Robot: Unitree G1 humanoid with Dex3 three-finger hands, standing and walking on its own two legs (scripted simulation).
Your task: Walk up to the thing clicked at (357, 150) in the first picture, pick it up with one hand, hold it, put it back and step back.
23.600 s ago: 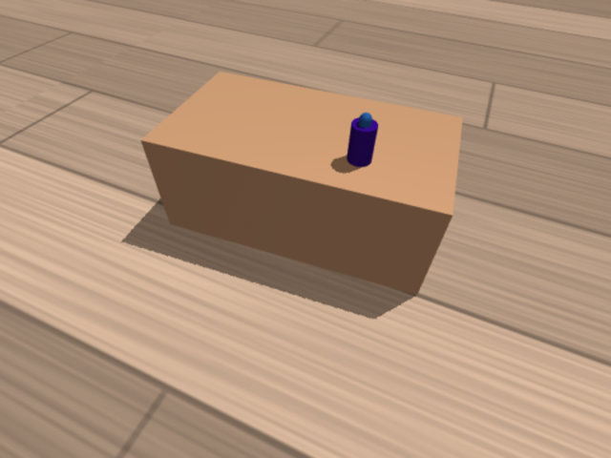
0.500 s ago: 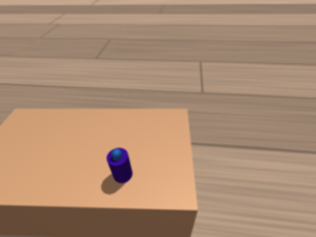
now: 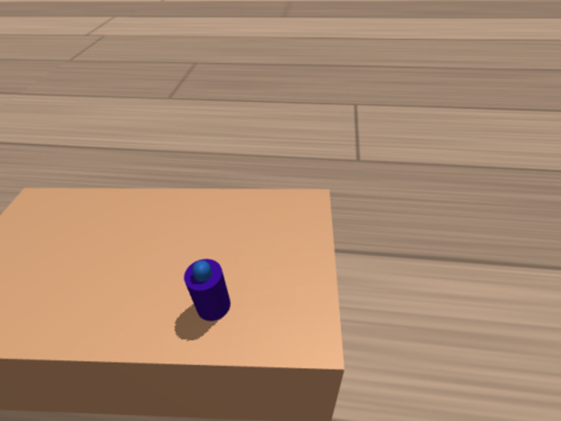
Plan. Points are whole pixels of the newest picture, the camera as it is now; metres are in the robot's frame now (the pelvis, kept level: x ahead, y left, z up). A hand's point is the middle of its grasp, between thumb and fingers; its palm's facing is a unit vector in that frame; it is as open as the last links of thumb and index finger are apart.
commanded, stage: home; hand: left
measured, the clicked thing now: (207, 286) +0.50 +0.21 -0.24
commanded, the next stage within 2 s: stand in 0.48 s
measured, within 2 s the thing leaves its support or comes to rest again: neither
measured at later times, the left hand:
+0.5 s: hand out of the picture +0.08 +0.25 -0.15, palm faces +0.00 -0.92 -0.38, open 17.5 cm
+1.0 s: hand out of the picture +0.09 +0.24 -0.15, palm faces -0.01 -0.93 -0.37, open 10.1 cm
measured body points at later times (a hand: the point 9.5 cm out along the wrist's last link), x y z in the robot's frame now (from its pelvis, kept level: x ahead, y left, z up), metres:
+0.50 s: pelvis +0.01 +0.00 +0.00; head +0.01 -0.03 +0.45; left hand +0.09 +0.30 -0.12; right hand +0.07 -0.30 -0.15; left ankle -0.02 +0.15 -0.75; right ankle +0.04 -0.11 -0.75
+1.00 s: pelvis +0.01 -0.01 +0.00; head +0.02 -0.03 +0.45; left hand +0.09 +0.29 -0.12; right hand +0.07 -0.31 -0.15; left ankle -0.02 +0.15 -0.75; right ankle +0.04 -0.11 -0.75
